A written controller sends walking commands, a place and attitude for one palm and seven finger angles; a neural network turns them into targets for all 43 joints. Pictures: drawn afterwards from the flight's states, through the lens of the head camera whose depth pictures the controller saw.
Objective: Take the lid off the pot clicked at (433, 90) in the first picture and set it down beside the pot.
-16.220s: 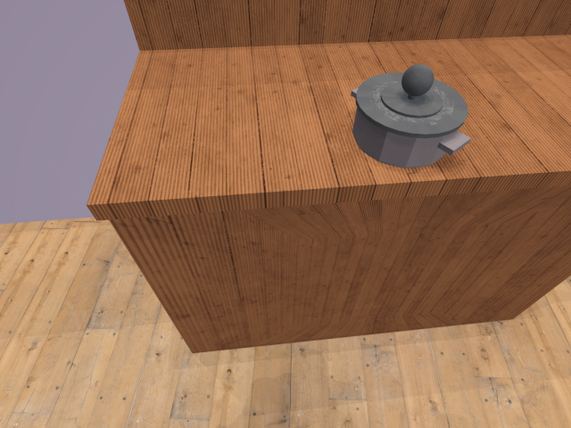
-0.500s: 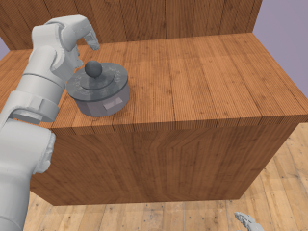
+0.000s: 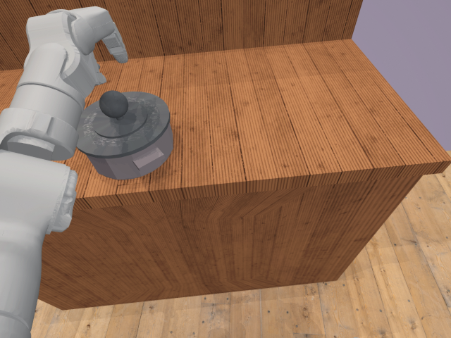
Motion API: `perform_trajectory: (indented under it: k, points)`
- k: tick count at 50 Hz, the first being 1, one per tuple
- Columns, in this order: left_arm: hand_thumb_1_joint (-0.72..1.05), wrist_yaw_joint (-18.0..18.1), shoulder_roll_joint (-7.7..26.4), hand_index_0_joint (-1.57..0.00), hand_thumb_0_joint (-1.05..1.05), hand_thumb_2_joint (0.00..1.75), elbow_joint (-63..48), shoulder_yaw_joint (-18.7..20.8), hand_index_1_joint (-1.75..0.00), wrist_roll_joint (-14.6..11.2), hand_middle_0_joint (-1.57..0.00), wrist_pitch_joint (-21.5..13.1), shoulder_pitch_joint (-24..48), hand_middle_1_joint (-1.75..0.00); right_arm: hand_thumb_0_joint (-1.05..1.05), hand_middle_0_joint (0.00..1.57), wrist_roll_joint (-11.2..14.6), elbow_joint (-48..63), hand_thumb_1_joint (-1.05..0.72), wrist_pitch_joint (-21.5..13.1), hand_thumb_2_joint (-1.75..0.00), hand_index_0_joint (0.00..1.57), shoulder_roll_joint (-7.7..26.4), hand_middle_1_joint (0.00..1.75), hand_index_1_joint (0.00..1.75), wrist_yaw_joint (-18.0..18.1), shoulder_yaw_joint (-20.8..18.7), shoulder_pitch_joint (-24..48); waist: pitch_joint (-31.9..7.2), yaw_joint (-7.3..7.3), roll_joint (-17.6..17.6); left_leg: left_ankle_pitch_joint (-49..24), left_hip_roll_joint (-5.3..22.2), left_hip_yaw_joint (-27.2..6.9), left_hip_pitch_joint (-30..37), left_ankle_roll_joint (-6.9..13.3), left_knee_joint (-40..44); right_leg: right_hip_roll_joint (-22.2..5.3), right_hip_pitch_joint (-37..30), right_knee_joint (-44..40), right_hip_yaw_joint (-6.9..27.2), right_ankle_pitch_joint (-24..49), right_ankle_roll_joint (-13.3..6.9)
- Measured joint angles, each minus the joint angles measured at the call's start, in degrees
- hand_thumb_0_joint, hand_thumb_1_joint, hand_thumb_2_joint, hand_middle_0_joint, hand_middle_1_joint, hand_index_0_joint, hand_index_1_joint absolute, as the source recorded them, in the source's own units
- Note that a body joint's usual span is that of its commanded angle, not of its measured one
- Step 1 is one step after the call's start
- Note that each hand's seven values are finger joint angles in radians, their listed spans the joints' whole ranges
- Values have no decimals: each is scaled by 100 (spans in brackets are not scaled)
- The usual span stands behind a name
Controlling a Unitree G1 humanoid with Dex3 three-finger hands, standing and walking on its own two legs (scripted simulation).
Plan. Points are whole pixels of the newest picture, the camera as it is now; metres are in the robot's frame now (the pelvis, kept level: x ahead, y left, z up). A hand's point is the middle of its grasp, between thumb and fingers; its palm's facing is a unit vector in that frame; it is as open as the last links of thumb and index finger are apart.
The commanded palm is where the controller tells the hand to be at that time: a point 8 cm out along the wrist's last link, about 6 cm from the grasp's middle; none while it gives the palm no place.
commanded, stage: move the open hand above the knob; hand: left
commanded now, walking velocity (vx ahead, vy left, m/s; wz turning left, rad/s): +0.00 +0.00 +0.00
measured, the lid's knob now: (114, 104) +0.50 +0.19 +0.17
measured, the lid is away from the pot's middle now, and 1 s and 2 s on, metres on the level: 0.00 0.00 0.00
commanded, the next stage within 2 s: lower the open fingers around the knob in 0.46 s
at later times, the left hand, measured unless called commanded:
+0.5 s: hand (94, 67) +0.47 +0.18 +0.26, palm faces -0.22 -0.05 -0.97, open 10.2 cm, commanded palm +0.46 +0.18 +0.32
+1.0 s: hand (102, 84) +0.47 +0.18 +0.23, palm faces -0.28 -0.11 -0.95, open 10.2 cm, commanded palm +0.45 +0.19 +0.29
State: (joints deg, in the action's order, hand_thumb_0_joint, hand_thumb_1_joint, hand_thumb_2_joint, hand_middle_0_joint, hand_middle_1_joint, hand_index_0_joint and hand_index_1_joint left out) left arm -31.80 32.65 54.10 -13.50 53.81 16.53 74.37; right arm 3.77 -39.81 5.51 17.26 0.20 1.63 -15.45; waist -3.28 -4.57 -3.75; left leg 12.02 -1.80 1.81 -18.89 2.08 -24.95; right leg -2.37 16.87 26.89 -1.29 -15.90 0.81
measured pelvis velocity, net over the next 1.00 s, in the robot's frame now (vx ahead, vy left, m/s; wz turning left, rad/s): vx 0.00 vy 0.00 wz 0.01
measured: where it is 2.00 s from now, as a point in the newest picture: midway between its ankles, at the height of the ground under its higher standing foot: outside the picture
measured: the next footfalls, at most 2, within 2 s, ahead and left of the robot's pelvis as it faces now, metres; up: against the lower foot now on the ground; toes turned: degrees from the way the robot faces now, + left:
none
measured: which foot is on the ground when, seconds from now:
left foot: down 0.00-1.00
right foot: down 0.00-1.00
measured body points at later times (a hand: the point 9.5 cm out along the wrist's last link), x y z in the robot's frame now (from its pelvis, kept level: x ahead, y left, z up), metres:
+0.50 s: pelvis -0.01 +0.00 +0.00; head +0.02 -0.02 +0.45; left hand +0.48 +0.18 +0.32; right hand +0.10 -0.25 -0.13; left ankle +0.00 +0.10 -0.74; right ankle -0.03 -0.13 -0.74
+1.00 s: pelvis +0.00 +0.00 +0.00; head +0.02 -0.03 +0.45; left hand +0.48 +0.18 +0.29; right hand +0.10 -0.26 -0.13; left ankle +0.00 +0.10 -0.74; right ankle -0.03 -0.13 -0.74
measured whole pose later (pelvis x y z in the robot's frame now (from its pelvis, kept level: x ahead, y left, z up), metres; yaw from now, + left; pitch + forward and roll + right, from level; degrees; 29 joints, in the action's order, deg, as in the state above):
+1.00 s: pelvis +0.00 +0.00 +0.00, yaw +1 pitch +5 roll +1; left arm -30.6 29.7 55.2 -15.3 52.2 19.5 72.1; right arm 3.7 -40.2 4.3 17.0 1.4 2.3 -13.8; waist -3.5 -3.9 -3.1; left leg 12.1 -2.0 1.3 -18.4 1.9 -25.1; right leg -2.5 16.4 27.5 -1.7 -16.4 0.6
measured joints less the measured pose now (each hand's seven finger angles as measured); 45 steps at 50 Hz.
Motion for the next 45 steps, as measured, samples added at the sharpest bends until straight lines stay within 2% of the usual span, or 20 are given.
perform_trajectory:
  k: [3, 5, 14, 20, 29, 37, 40, 45]
  points:
    - [-43, -6, 68, -88, 0, 174, -130, 61, -9, 17, -87, -31, -98, -9, 1, 20, 3, 36, -90, -11, -90, 20, -25, 30, 30, 14, 10, 31, 1, 8, 11, -3, -5, 15, 6, 9, 10, -5, 1, -7, 16, 7, 9]
    - [-43, 11, 80, -88, 0, 174, -235, -45, -9, 2, -87, -6, -119, -9, 1, 20, 15, 65, -90, -38, -90, 20, -42, 30, 30, 14, -8, 32, -8, 33, 13, -5, -14, 2, 0, 13, 4, -14, -5, -8, 3, 5, 14]
    - [-43, -7, -83, -88, 0, 174, -227, -306, -9, -49, -87, 84, -11, -9, 1, 20, 33, 73, -90, -46, -90, 20, -69, 30, 30, 27, 39, 239, -9, 127, 58, -32, -66, -75, -48, 30, -36, -62, 2, 19, -76, 8, 29]
    - [-43, 46, -238, -88, 0, 174, 61, -432, -9, -65, -87, 98, 233, -9, 1, 20, 27, 44, -90, -56, -90, 20, -99, 30, 30, 42, 74, 330, -14, 127, 81, -69, -88, -102, -90, 32, -27, -83, 46, 38, -101, 19, 30]
    - [-43, 152, -277, -88, 0, 174, 401, -237, -9, 37, -87, 36, 390, -9, 1, 20, -11, -23, -90, -28, -90, 21, -111, 30, 30, 69, 110, 212, -27, 53, 59, -83, -62, -48, -92, 23, 19, -58, 92, 29, -42, 38, 22]
    - [-43, 140, -204, -88, 0, 174, 424, -85, -9, -37, -87, 288, 191, -9, 1, 20, -17, -106, -90, -80, -90, 20, -32, 30, 30, 74, 72, -38, -51, 29, 6, -58, -33, -7, 6, 11, 71, -27, 17, -14, 4, 24, 11]
    - [-43, 109, -213, -88, 0, 174, 399, -171, -9, -80, -87, 343, 98, -9, 1, 20, 1, -125, -90, -65, -90, 20, -9, 30, 30, 82, 68, -48, -24, 38, 8, -34, -26, -14, 41, 6, 52, -20, -24, -4, -3, 4, 6]
    - [-43, 92, -246, -88, 0, 174, 87, -153, -9, -148, -87, 295, -154, -9, 1, 20, -6, -98, -90, -119, -90, 20, -4, 30, 30, 107, 54, 17, -8, 55, 32, -18, -23, -37, 54, -5, 24, -17, -47, 23, -25, -21, -7]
